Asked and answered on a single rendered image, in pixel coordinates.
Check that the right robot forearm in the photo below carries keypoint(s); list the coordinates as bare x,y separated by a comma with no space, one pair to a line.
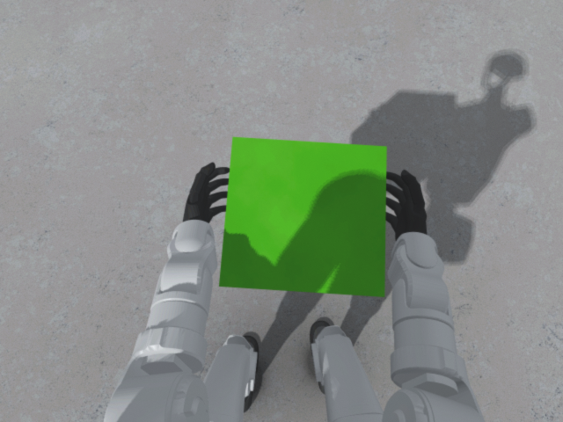
425,352

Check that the left robot upper arm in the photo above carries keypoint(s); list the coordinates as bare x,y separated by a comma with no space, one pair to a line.
170,397

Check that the right robot upper arm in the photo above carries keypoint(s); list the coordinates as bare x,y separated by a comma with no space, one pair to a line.
417,405

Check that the carton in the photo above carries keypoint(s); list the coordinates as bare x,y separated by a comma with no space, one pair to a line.
305,217

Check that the left robot forearm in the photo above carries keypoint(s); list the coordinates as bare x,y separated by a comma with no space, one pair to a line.
174,337

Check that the left robot thigh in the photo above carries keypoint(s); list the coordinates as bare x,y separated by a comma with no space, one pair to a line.
230,377

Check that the robot left hand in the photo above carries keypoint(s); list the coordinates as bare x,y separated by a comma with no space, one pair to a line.
200,200

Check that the robot right hand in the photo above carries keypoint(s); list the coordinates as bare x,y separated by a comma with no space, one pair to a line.
410,211

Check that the robot left foot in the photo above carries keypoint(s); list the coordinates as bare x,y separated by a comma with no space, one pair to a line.
253,343

